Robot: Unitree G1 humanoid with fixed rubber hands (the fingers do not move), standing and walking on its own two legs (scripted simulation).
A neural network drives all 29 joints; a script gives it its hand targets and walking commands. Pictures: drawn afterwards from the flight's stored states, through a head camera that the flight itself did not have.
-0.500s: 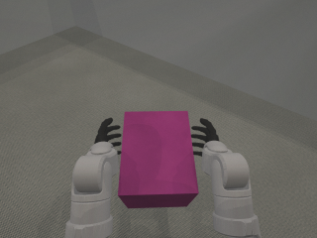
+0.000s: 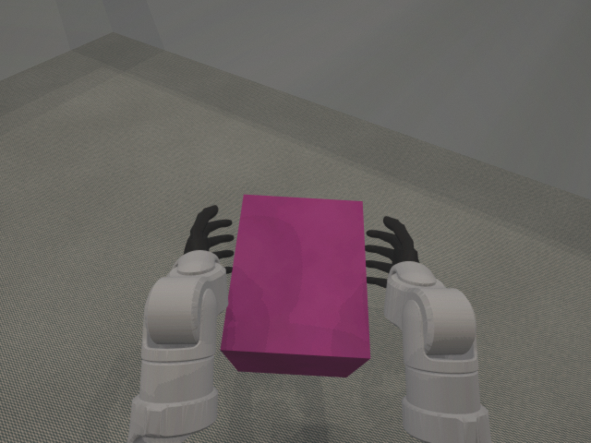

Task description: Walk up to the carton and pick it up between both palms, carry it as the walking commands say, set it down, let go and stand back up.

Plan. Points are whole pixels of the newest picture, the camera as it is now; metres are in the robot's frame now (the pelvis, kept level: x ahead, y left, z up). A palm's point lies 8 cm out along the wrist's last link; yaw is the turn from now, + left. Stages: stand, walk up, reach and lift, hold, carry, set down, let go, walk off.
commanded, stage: carry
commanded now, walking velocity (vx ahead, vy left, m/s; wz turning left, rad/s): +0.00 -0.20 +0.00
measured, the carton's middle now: (297, 290) +0.32 -0.01 +0.01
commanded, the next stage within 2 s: none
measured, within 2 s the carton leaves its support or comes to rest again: neither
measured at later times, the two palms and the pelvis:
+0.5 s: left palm (327, 293) +0.27 -0.04 +0.10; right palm (544, 331) +0.22 -0.28 +0.09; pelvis -0.05 -0.11 +0.00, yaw -7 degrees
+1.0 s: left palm (446, 323) +0.22 -0.16 +0.12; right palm out of the picture +0.11 -0.38 +0.10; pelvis -0.11 -0.14 +0.00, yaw -26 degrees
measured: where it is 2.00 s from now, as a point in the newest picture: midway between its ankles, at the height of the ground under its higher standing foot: outside the picture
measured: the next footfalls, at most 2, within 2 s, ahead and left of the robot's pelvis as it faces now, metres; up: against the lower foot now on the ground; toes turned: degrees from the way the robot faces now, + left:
left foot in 0.02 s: +0.04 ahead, +0.09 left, +0.00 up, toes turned +10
right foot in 0.30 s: +0.03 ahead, -0.23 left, +0.00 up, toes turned -8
